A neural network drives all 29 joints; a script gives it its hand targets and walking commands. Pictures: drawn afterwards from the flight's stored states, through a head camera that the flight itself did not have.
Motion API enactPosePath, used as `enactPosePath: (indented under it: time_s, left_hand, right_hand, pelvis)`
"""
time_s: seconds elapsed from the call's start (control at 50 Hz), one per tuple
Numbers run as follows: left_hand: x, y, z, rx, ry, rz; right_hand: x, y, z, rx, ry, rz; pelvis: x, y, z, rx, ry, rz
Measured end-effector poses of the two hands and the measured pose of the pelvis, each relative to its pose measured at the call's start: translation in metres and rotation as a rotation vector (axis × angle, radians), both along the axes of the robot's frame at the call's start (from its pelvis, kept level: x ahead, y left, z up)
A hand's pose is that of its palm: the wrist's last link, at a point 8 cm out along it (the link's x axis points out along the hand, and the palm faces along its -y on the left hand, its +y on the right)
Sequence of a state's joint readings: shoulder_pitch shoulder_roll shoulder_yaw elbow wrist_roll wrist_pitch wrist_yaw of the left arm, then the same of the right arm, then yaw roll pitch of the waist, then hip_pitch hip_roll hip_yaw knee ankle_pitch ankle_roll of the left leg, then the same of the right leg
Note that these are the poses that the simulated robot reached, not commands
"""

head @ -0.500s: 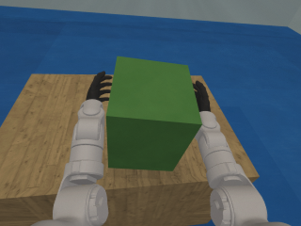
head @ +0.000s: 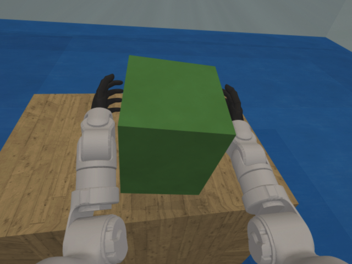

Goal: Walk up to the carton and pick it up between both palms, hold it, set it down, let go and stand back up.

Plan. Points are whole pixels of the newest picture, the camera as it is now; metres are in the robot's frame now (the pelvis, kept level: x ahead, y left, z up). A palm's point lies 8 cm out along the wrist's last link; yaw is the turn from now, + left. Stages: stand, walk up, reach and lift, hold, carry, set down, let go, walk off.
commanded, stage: reach and lift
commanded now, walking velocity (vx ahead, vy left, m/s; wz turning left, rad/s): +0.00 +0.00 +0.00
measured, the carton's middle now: (166, 131) +0.38 +0.00 +0.13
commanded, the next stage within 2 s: hold in 0.86 s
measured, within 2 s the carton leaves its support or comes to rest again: neither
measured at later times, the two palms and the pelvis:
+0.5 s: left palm (102, 106) +0.38 +0.14 +0.20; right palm (233, 114) +0.37 -0.15 +0.19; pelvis +0.01 -0.01 +0.00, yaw +0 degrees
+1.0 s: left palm (100, 99) +0.37 +0.14 +0.22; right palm (236, 108) +0.37 -0.15 +0.21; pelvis +0.00 +0.00 +0.00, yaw +0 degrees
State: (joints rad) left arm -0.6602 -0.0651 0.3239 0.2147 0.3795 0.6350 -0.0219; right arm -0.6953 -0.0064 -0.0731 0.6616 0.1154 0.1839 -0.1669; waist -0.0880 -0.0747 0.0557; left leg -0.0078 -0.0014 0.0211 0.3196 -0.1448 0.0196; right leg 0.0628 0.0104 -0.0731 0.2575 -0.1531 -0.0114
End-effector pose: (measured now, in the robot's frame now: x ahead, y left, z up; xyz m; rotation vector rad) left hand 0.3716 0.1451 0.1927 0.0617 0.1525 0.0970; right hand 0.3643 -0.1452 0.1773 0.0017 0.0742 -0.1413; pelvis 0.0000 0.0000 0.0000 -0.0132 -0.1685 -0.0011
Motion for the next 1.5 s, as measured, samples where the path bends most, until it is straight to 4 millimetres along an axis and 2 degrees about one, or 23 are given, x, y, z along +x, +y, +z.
enactPosePath:
  time_s: [0.18,0.34,0.5,0.68,0.82,0.94,1.02,1.12,1.22,1.38,1.5]
  left_hand:
    - [0.003,0.000,0.001,-0.002,0.020,0.000]
    - [0.007,-0.003,0.008,-0.003,-0.005,-0.004]
    - [0.005,-0.001,0.006,-0.011,0.001,-0.003]
    - [0.001,0.003,0.013,-0.004,-0.010,-0.002]
    - [0.003,0.001,0.016,-0.002,0.003,-0.005]
    - [0.005,-0.002,0.022,-0.005,-0.012,-0.005]
    - [-0.001,-0.001,0.030,-0.012,-0.038,0.010]
    - [-0.019,0.007,0.040,-0.029,-0.070,0.035]
    - [-0.027,0.014,0.039,-0.035,-0.028,0.038]
    - [-0.017,0.008,0.041,-0.013,-0.010,0.020]
    - [-0.008,-0.001,0.044,-0.020,-0.019,0.008]
  right_hand:
    - [0.003,0.000,-0.002,0.014,0.018,0.001]
    - [0.007,-0.003,0.007,0.005,-0.010,0.000]
    - [0.007,-0.001,0.010,-0.003,-0.005,0.005]
    - [0.004,0.002,0.015,0.012,-0.018,0.005]
    - [0.005,0.000,0.014,0.020,-0.005,0.000]
    - [0.006,-0.003,0.021,0.014,-0.021,0.000]
    - [0.004,-0.001,0.032,0.003,-0.048,0.016]
    - [-0.004,0.006,0.048,0.001,-0.080,0.040]
    - [-0.009,0.013,0.048,0.009,-0.038,0.045]
    - [-0.005,0.007,0.041,0.050,-0.021,0.029]
    - [-0.001,-0.001,0.040,0.030,-0.030,0.014]
  pelvis:
    - [-0.002,-0.002,0.000,0.003,0.010,0.002]
    - [0.004,-0.004,0.000,0.002,0.008,0.003]
    - [0.008,-0.005,0.000,0.001,-0.012,0.007]
    - [0.005,-0.003,0.000,0.000,-0.012,0.008]
    - [0.001,-0.002,0.000,0.002,0.001,0.002]
    - [0.001,-0.003,0.000,0.001,0.007,-0.002]
    - [0.004,-0.005,0.000,0.000,-0.003,-0.004]
    - [0.007,-0.007,-0.001,0.000,-0.039,0.001]
    - [0.001,-0.008,-0.001,0.006,-0.061,0.004]
    - [-0.012,-0.007,0.000,0.007,-0.013,0.004]
    - [-0.009,-0.008,0.000,0.007,0.009,-0.009]
